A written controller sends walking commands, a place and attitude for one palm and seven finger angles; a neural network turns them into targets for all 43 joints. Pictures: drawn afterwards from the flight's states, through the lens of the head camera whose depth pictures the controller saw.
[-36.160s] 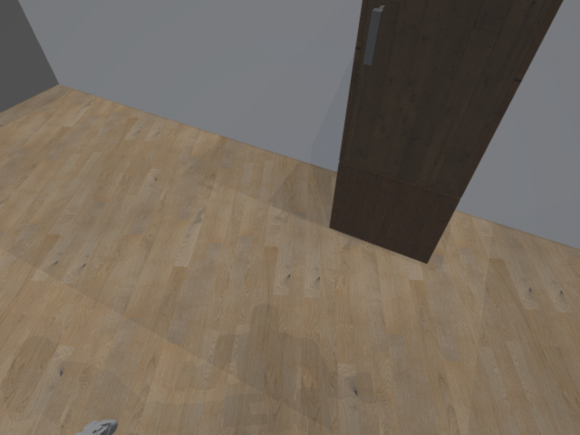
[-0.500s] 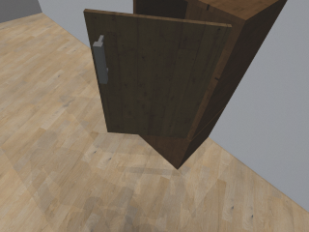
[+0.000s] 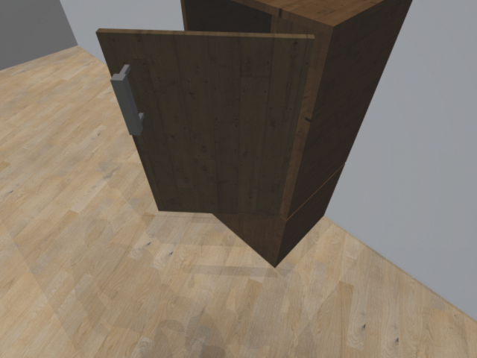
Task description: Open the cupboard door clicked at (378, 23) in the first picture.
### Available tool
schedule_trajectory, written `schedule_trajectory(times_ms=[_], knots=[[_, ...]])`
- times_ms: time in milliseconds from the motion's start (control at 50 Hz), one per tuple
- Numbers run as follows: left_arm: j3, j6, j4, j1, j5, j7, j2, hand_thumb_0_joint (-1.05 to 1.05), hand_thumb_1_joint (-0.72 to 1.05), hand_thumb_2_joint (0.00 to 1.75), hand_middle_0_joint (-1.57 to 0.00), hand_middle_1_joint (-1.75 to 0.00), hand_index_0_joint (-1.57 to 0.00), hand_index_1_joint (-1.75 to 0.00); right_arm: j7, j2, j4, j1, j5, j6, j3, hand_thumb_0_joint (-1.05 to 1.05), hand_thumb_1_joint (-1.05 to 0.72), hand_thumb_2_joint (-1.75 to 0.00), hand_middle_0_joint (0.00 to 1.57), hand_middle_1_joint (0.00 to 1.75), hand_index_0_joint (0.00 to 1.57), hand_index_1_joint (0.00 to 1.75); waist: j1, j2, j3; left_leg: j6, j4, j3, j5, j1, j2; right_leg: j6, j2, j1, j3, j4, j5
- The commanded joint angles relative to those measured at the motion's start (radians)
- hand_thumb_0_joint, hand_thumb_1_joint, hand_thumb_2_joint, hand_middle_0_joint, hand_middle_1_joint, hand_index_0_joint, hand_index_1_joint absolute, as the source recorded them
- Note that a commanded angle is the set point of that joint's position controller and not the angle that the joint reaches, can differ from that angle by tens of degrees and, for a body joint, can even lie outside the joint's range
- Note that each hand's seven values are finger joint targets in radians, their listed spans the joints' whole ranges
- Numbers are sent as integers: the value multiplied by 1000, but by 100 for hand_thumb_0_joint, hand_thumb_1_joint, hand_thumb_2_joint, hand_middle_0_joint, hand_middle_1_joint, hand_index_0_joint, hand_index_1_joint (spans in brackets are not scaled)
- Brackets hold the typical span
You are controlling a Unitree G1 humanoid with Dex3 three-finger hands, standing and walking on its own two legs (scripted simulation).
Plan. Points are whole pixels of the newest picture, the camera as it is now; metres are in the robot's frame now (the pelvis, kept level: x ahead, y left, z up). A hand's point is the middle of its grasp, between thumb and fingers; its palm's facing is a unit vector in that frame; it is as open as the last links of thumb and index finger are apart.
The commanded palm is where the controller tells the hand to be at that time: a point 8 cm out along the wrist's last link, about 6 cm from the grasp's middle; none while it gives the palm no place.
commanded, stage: come to a stop and stand still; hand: left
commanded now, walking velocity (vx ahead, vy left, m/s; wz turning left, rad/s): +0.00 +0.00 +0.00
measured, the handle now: (131, 100) +0.59 +0.26 +0.12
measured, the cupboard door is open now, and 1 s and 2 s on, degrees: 42 42 42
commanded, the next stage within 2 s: look again from close up in 0.12 s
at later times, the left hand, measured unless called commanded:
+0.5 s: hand out of the picture +0.00 +0.20 -0.19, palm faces +0.02 -0.98 -0.17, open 7.4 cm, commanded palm none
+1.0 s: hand out of the picture -0.07 +0.24 -0.18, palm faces +0.04 -0.98 -0.19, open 7.4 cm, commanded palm none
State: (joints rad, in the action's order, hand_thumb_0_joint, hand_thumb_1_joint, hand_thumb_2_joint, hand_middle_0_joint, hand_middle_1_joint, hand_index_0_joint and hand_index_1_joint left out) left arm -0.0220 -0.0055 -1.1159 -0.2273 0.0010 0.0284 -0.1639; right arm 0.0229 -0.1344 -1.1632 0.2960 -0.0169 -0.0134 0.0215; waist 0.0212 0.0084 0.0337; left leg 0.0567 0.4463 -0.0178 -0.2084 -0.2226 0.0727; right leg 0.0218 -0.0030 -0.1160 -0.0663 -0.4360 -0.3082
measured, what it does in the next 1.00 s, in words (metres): shifts its weight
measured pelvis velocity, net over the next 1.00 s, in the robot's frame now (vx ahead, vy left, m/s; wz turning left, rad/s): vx -0.02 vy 0.06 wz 0.00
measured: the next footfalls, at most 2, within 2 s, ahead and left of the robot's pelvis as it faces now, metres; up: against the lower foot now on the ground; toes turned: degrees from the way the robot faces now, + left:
right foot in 1.42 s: +0.12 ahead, -0.07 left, +0.00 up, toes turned -6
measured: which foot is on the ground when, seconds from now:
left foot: down 0.00-1.00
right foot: down 0.00-1.00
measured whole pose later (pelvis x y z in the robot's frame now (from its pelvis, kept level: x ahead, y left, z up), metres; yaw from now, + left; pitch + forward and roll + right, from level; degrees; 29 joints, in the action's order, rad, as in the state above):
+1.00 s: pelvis -0.02 +0.06 +0.00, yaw +0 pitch -1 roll -1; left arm -0.01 0.00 -1.07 -0.41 0.03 0.02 -0.19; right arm 0.00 -0.17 -1.07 0.31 -0.02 -0.02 0.01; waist -0.02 -0.02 -0.01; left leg -0.06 0.53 -0.05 -0.26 -0.30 -0.03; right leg -0.01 0.06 -0.18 -0.02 -0.50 -0.35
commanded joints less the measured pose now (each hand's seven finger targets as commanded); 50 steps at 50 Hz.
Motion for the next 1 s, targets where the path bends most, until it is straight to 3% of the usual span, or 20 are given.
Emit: schedule_trajectory(times_ms=[0, 120, 180, 200, 220, 240, 260, 280, 300, 320, 340, 380, 420, 480, 600, 760, 840, 880, 920, 980], knots=[[-16, -10, 29, -57, 2, 3, -97, 0, 90, 90, -20, -30, -20, -30, 13, -97, 27, 36, 0, 15, 13, 0, -90, -90, 20, 30, 20, 30, -9, -30, 35, -33, -37, 17, 137, 45, 31, 17, 124, -81, 98, 133, 178], [-13, -15, 18, -89, 5, 6, -81, 0, 90, 90, -20, -30, -20, -30, 17, -89, 31, 22, 3, 17, 12, 0, -90, -90, 20, 30, 20, 30, -12, -51, 34, -38, -39, 15, 154, 71, 37, 11, 115, -76, 92, 133, 242], [-13, -16, 13, -97, 6, 6, -80, 0, 90, 90, -20, -30, -20, -30, 20, -98, 31, 23, 3, 21, 12, 0, -90, -90, 20, 30, 20, 30, -9, -14, 10, -39, -35, 16, 197, 81, 39, 9, 118, -54, 91, 111, 294], [-11, -46, -13, -224, 23, 52, -99, 0, 90, 90, -20, -30, -20, -30, 10, -111, 120, -112, 15, 38, 9, 0, -90, -90, 20, 30, 20, 30, -74, -86, 47, -29, 237, -34, 117, -34, 16, -66, 190, -75, 218, 117, 864], [-20, -57, 18, -192, 29, 53, -150, 0, 90, 90, -20, -30, -20, -30, 5, -82, 181, -81, 8, 34, -1, 0, -90, -90, 20, 30, 20, 30, -14, -104, 40, -36, 212, -38, -92, -142, -38, -35, 235, 73, 182, 19, 1253], [-15, -61, 42, -200, 24, 46, -143, 0, 90, 90, -20, -30, -20, -30, 10, -46, 168, -23, 6, 39, 4, 0, -90, -90, 20, 30, 20, 30, -10, -140, -51, -65, 152, -64, -139, -115, -54, -21, 233, 134, 153, -67, 1413], [-6, -59, 45, -191, 22, 48, -122, 0, 90, 90, -20, -30, -20, -30, 11, -61, 152, 17, 5, 46, 7, 0, -90, -90, 20, 30, 20, 30, 8, -149, -119, -68, 83, -59, -62, -70, -55, 15, 203, 162, 105, -123, 1345], [-2, -57, 57, -183, 15, 46, -118, 0, 90, 90, -20, -30, -20, -30, 10, -82, 146, 44, 8, 48, 10, 0, -90, -90, 20, 30, 20, 30, 12, -167, -175, -75, 66, -43, 96, 1, -44, 11, 169, 163, 83, -157, 1209], [-2, -52, 70, -175, 11, 43, -103, 0, 90, 90, -20, -30, -20, -30, 11, -110, 146, 59, 9, 51, 16, 0, -90, -90, 20, 30, 20, 30, 13, -117, -200, -91, 84, -11, 279, 69, -4, 6, 143, 101, 81, -160, 959], [1, -39, 82, -163, 12, 41, -83, 0, 90, 90, -20, -30, -20, -30, 14, -124, 144, 62, 7, 52, 18, 0, -90, -90, 20, 30, 20, 30, 6, -21, -182, -102, 96, 14, 436, 110, 47, 6, 114, 27, 71, -134, 660], [1, -25, 91, -162, 15, 40, -66, 0, 90, 90, -20, -30, -20, -30, 16, -139, 154, 35, 7, 47, 14, 0, -90, -90, 20, 30, 20, 30, -12, 5, -105, -114, 81, 50, 458, 76, 79, 2, 87, -33, 63, -75, 367], [4, -17, 84, -176, 21, 33, -64, 0, 90, 90, -20, -30, -20, -30, 15, -131, 171, -16, 6, 42, 9, 0, -90, -90, 20, 30, 20, 30, -27, 75, 17, -112, 48, 67, 345, 7, 64, 7, 74, -95, 80, -18, 168], [7, -12, 81, -185, 24, 26, -78, 0, 90, 90, -20, -30, -20, -30, 11, -123, 179, -30, 5, 40, 4, 0, -90, -90, 20, 30, 20, 30, -32, 95, 73, -110, 16, 72, 243, -41, 38, 11, 78, -108, 96, 8, 138], [12, -6, 88, -164, 20, 19, -84, 0, 90, 90, -20, -30, -20, -30, 6, -140, 191, -32, 5, 36, 7, 0, -90, -90, 20, 30, 20, 30, -24, 11, 61, -106, -24, 85, 49, -48, 32, 5, 75, -125, 92, 20, 40], [10, 2, 115, -153, 24, 10, -99, 0, 90, 90, -20, -30, -20, -30, -2, -177, 205, -40, 0, 35, 18, 0, -90, -90, 20, 30, 20, 30, -29, 25, 64, -116, -159, 157, -238, -116, 44, -3, 64, -115, 65, 3, -25], [7, -7, 110, -174, 24, 4, -126, 0, 90, 90, -20, -30, -20, -30, -6, -197, 193, -38, 3, 41, 19, 0, -90, -90, 20, 30, 20, 30, -36, 17, 6, -118, -179, 161, -217, -88, 43, 1, 85, -92, 69, 27, 6], [11, 1, 86, -223, 31, -1, -96, 0, 90, 90, -20, -30, -20, -30, -11, -179, 165, -6, -3, 21, 15, 0, -90, -90, 20, 30, 20, 30, -38, 25, 22, -122, -195, 162, -425, -114, 41, 4, 65, -112, 38, 7, -189], [7, 1, 78, -243, 32, -4, -96, 0, 90, 90, -20, -30, -20, -30, -13, -178, 162, -14, -4, 17, 15, 0, -90, -90, 20, 30, 20, 30, -47, 11, 73, -125, -178, 154, -455, -163, 31, 14, 66, -127, 58, 20, -232], [1, -5, 68, -259, 28, -7, -103, 0, 90, 90, -20, -30, -20, -30, -14, -159, 158, -9, -3, 19, 11, 0, -90, -90, 20, 30, 20, 30, -49, -41, 87, -120, -108, 117, -374, -174, -3, 34, 90, -126, 107, 59, -243], [-8, -14, 61, -253, 20, -6, -120, 0, 90, 90, -20, -30, -20, -30, -17, -118, 156, 2, -3, 30, 3, 0, -90, -90, 20, 30, 20, 30, -34, -135, 100, -100, 50, 14, -243, -171, -62, 73, 161, -152, 213, 131, -294]])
